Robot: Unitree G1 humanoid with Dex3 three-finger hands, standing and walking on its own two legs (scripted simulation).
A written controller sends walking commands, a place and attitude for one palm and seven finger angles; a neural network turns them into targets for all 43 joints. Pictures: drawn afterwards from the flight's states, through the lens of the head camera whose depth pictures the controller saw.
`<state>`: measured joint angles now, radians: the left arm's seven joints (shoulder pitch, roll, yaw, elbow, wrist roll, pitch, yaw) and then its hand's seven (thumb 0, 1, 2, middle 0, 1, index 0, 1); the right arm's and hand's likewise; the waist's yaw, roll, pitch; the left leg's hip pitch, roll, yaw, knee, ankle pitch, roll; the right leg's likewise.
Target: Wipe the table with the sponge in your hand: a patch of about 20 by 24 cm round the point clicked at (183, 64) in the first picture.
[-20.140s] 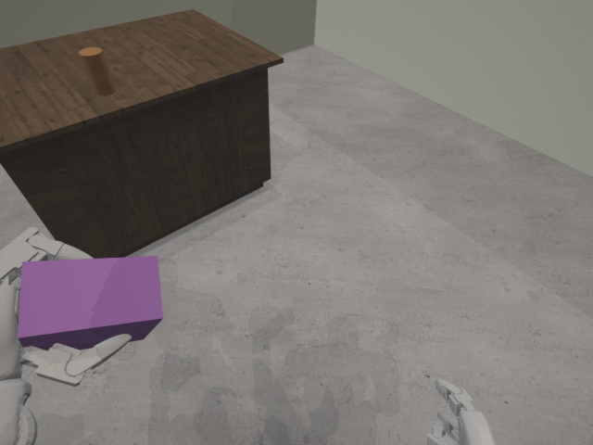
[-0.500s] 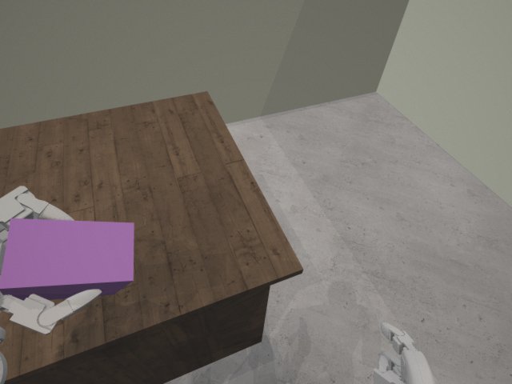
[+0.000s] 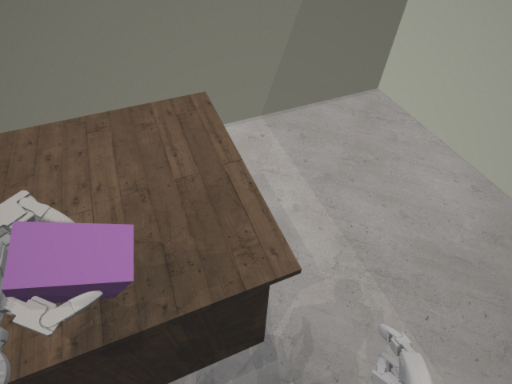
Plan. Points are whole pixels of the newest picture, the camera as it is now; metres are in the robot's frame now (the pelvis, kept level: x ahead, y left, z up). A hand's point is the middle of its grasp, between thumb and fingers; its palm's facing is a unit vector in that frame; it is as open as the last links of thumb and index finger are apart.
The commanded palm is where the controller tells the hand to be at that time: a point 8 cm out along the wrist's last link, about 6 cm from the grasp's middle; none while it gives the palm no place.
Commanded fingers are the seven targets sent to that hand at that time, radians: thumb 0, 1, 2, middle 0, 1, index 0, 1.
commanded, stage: shuffle to correct the standing spot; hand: left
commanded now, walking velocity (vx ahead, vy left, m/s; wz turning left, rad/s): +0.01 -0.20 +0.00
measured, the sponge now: (89, 265) +0.22 +0.21 +0.15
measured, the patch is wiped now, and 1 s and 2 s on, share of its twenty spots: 0.00 0.00 0.00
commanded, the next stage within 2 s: come to a stop and stand still in 0.12 s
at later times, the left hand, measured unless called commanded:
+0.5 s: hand (29, 231) +0.25 +0.28 +0.18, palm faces +0.37 -0.80 -0.46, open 10.2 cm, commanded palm +0.18 +0.29 +0.18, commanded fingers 0.00 0.10 1.30 -1.20 -1.60 -1.20 -1.60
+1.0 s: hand out of the picture +0.24 +0.34 +0.16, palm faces +0.34 -0.83 -0.44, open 10.2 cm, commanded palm +0.18 +0.36 +0.18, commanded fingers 0.00 0.10 1.30 -1.20 -1.60 -1.20 -1.60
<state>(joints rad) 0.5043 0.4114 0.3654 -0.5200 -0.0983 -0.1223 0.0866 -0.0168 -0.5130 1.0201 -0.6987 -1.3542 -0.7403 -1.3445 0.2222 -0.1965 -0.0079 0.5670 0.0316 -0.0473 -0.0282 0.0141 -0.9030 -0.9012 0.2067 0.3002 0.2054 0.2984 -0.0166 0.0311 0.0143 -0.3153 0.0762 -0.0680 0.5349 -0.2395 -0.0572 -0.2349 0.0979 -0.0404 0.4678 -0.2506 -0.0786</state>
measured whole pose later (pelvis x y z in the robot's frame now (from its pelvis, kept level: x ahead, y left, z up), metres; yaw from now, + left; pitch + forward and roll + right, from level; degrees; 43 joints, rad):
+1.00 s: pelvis +0.02 +0.09 +0.01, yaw -1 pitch +1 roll -1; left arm 0.43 0.42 0.38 -0.47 -0.03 -0.19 0.09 -0.02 -0.51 1.02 -0.70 -1.35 -0.74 -1.34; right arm 0.12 -0.18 0.03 0.55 0.01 -0.08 0.00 0.01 -0.90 -0.90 0.21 0.30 0.21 0.30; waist 0.03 -0.03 0.06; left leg -0.26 -0.04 0.01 0.47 -0.23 0.06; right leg -0.18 -0.02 0.03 0.39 -0.23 0.05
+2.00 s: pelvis -0.01 +0.07 +0.01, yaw +0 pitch -1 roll -2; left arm 0.48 0.37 0.33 -0.45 -0.04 -0.20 0.07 -0.02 -0.51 1.02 -0.70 -1.35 -0.74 -1.34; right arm 0.21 -0.22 0.01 0.59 0.02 -0.13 -0.04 0.01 -0.90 -0.90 0.21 0.30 0.21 0.30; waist 0.01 0.00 0.03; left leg -0.27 -0.01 -0.01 0.46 -0.18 0.03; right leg -0.18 0.01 0.00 0.35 -0.17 0.02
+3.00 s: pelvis -0.01 +0.05 +0.01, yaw -1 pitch +0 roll -2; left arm 0.47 0.38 0.34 -0.50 -0.06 -0.16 0.08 -0.02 -0.52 1.03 -0.70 -1.35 -0.74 -1.34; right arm 0.20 -0.18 0.02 0.57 0.02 -0.10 -0.03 0.01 -0.90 -0.90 0.21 0.30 0.21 0.30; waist 0.01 -0.02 0.02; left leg -0.27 0.03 -0.01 0.46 -0.18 0.00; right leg -0.19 0.04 0.01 0.37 -0.18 0.00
